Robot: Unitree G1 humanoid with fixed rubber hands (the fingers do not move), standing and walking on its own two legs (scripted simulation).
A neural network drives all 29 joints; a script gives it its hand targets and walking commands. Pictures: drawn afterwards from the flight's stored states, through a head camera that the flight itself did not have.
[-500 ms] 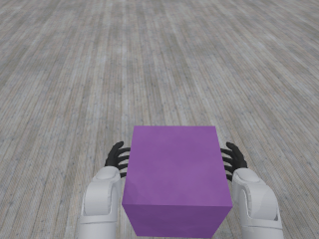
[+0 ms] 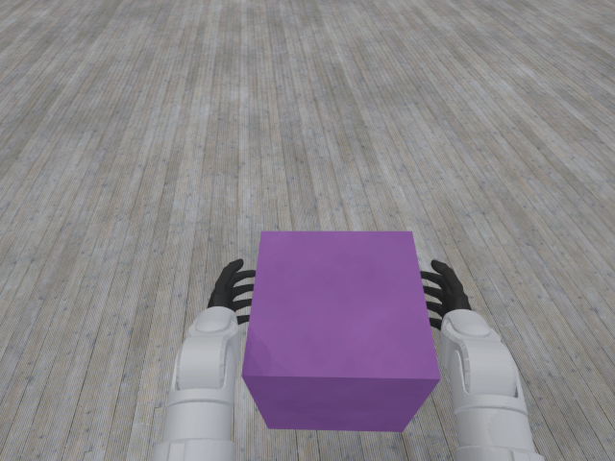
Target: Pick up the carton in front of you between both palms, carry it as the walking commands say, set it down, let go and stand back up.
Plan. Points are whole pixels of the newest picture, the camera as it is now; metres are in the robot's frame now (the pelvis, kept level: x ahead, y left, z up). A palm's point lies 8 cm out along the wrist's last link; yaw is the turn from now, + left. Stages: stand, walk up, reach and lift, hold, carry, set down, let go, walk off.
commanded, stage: carry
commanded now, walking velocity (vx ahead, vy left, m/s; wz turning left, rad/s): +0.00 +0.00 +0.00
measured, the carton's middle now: (335, 336) +0.30 +0.00 -0.04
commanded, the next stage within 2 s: hold in 0.82 s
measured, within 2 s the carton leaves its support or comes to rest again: neither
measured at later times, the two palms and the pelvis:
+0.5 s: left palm (224, 325) +0.27 +0.14 +0.04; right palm (460, 329) +0.27 -0.15 +0.04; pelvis -0.01 +0.00 +0.00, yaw +0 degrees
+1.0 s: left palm (234, 336) +0.26 +0.13 +0.04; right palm (479, 347) +0.25 -0.17 +0.04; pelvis -0.03 -0.01 +0.01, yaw -3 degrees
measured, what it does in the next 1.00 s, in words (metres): stands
